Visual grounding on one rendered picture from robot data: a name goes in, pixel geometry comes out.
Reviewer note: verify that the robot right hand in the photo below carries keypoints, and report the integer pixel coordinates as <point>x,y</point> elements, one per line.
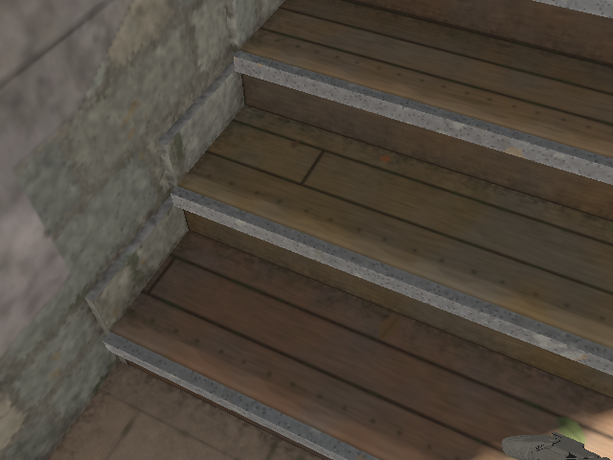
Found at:
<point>547,447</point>

